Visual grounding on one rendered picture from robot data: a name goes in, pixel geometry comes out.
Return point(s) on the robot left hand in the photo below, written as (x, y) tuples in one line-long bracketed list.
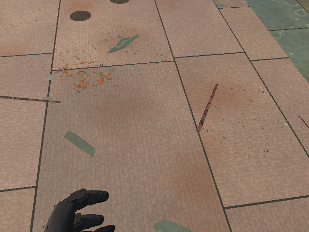
[(64, 219)]

